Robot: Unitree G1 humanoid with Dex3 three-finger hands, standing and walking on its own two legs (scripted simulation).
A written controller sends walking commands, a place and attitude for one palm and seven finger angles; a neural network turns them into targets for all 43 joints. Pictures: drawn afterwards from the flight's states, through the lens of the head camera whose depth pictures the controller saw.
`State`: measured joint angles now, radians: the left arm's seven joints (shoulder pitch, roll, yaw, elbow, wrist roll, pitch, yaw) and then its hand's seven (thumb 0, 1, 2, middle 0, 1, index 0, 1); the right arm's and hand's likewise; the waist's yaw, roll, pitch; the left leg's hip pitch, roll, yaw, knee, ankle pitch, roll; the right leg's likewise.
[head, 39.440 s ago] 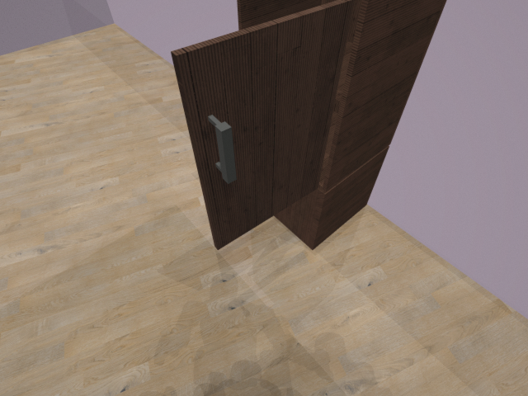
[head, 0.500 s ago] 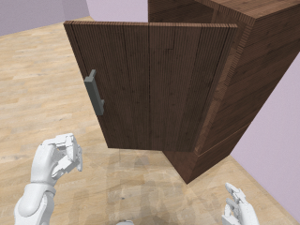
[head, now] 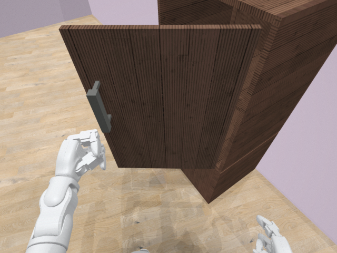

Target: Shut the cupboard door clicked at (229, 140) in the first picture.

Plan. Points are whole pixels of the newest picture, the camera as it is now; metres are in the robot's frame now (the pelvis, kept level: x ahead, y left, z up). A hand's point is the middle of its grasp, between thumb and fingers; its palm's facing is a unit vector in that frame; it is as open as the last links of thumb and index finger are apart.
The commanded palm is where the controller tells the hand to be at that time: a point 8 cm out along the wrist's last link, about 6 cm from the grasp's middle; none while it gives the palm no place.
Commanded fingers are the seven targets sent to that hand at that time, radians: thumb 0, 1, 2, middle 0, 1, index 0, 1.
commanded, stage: bring the fist close to the handle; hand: left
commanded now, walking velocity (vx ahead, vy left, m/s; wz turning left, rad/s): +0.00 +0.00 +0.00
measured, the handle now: (102, 107) +0.46 +0.21 +0.08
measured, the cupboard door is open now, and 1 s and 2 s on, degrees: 55 55 42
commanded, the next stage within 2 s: push the door shut along its arc in 0.72 s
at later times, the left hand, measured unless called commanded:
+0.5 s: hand (112, 134) +0.36 +0.16 +0.09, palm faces +0.02 -1.00 -0.02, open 3.1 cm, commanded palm +0.34 +0.21 +0.09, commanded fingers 0.00 0.90 0.90 -1.30 -1.50 -1.30 -1.50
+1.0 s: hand (112, 133) +0.37 +0.16 +0.09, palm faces -0.01 -1.00 -0.04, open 3.1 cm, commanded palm +0.36 +0.22 +0.09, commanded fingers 0.00 0.90 0.90 -1.30 -1.50 -1.30 -1.50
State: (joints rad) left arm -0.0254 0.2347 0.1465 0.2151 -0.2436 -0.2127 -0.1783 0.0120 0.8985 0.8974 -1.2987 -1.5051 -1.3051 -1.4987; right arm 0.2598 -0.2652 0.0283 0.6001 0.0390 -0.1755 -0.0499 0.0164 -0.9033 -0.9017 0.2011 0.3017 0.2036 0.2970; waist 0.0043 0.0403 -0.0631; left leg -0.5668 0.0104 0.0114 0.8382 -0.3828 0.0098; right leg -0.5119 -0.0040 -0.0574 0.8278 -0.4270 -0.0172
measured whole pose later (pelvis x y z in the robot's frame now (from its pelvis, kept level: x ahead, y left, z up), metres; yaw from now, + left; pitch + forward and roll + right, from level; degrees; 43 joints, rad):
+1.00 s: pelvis -0.01 +0.00 +0.00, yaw -1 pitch +7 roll +0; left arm -0.38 0.26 0.17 0.63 -0.19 -0.30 -0.16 0.01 0.90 0.90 -1.30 -1.51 -1.31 -1.50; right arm 0.26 -0.27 0.02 0.63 0.04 -0.09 -0.04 0.01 -0.90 -0.90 0.20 0.30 0.20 0.30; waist -0.03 0.02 -0.06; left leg -0.58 0.01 0.02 0.82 -0.36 0.01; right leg -0.54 0.00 -0.05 0.82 -0.40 -0.02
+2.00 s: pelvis -0.01 +0.01 -0.02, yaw -3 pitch +18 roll -2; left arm -0.99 0.48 0.30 1.22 -0.12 -0.32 -0.38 0.01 0.90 0.90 -1.30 -1.50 -1.30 -1.50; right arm 0.40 -0.29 0.03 0.67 0.02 -0.02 -0.02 0.01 -0.90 -0.90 0.20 0.30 0.20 0.30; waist -0.18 0.04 -0.09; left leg -0.88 0.04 0.03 0.98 -0.40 0.02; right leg -0.83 0.02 -0.04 0.94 -0.42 -0.01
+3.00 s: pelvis +0.00 +0.01 -0.05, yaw -3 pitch +27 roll -3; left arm -1.28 0.43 0.39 1.28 0.02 -0.21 0.11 0.02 0.91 0.92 -1.30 -1.50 -1.30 -1.50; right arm 0.50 -0.25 0.02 0.66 -0.09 -0.06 0.07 0.01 -0.91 -0.90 0.20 0.30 0.20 0.30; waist -0.25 0.08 -0.12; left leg -1.11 0.05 0.01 1.09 -0.45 0.02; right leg -1.05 0.04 -0.05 1.03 -0.46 -0.01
